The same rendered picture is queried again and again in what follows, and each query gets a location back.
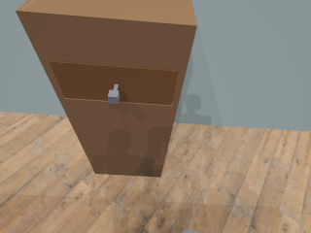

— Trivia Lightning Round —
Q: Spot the cabinet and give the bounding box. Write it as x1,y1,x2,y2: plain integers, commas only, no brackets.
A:
16,0,197,178

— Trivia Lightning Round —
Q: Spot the handle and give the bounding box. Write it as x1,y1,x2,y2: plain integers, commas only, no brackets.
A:
108,84,120,104

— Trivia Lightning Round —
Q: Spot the drawer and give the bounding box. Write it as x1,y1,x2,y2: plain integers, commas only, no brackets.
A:
49,60,178,105

